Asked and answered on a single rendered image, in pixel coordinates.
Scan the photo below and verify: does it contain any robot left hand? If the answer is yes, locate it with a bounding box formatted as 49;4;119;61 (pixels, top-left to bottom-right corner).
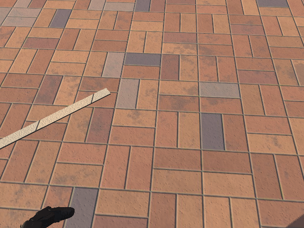
20;206;75;228

